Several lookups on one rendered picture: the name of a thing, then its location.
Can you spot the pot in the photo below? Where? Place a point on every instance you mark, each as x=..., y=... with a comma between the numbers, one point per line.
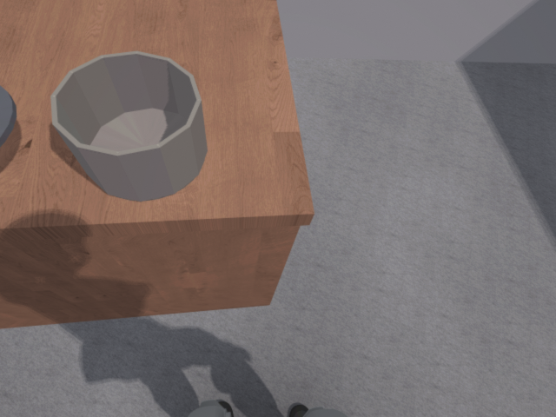
x=134, y=122

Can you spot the robot left shin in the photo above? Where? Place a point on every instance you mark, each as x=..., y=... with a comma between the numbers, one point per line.
x=206, y=403

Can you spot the table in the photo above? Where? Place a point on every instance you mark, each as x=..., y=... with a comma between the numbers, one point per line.
x=69, y=252

